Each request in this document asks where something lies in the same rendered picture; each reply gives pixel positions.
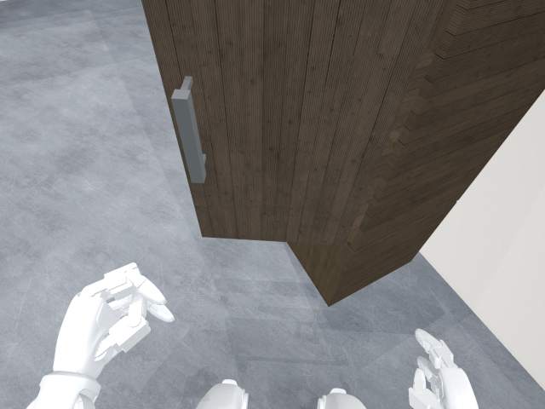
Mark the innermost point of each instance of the robot left forearm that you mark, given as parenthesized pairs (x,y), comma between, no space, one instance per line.
(66,390)

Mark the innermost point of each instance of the handle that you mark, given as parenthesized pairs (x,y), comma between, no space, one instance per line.
(187,125)

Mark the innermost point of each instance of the robot left hand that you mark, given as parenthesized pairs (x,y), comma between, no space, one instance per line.
(81,345)

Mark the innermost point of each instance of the robot right hand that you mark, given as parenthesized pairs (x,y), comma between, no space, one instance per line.
(450,384)

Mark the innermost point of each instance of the cupboard door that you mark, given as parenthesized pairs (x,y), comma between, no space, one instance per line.
(294,102)

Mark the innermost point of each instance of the robot left thigh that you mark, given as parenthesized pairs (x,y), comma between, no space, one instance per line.
(224,396)

